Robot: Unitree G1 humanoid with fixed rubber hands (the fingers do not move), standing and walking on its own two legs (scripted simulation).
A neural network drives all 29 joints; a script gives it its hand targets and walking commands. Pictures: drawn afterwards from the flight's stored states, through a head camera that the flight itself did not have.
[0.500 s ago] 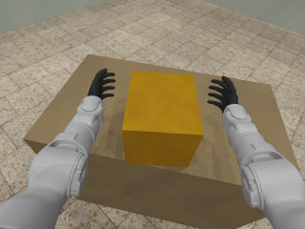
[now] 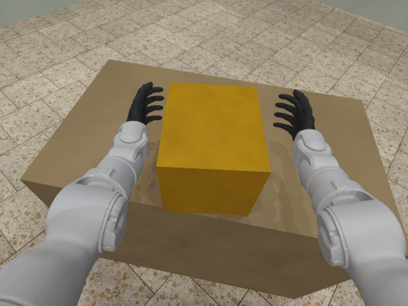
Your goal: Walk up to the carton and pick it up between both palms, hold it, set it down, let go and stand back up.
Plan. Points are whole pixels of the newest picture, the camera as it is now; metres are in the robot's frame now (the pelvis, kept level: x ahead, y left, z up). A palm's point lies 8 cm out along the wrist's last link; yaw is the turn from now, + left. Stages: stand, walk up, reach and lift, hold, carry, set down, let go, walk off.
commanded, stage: reach and lift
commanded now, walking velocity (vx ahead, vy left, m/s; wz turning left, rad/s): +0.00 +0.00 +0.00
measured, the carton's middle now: (209, 149) +0.45 +0.01 +0.03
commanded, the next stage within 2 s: none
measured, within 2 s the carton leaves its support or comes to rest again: neither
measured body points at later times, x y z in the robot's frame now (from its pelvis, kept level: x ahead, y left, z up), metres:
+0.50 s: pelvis +0.02 +0.01 +0.02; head +0.06 +0.02 +0.47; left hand +0.46 +0.13 +0.10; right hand +0.44 -0.15 +0.10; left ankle +0.02 +0.13 -0.73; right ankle -0.01 -0.09 -0.73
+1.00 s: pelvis +0.02 +0.02 +0.02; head +0.06 +0.03 +0.47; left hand +0.45 +0.13 +0.11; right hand +0.42 -0.16 +0.10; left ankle +0.02 +0.13 -0.73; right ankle +0.00 -0.09 -0.73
